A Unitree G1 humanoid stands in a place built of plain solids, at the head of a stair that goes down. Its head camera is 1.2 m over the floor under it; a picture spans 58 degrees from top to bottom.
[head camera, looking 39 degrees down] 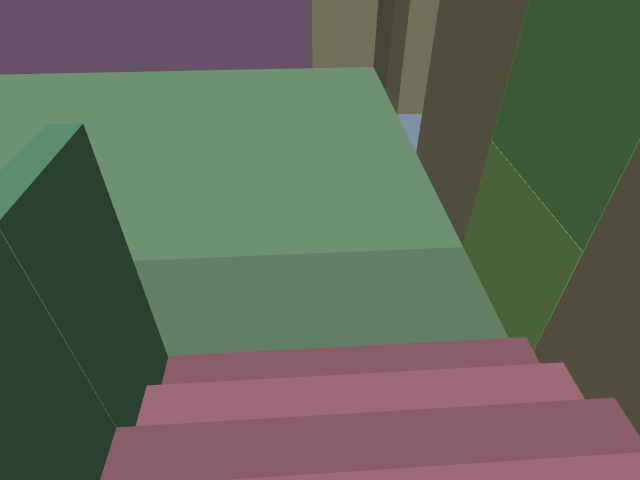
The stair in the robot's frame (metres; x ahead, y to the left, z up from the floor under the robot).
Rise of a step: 0.17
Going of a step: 0.28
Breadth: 1.90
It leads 4 degrees to the left of straight ahead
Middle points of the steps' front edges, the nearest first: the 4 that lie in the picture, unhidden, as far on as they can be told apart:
0.58 -0.22 -0.17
0.86 -0.20 -0.33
1.14 -0.18 -0.50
1.42 -0.16 -0.67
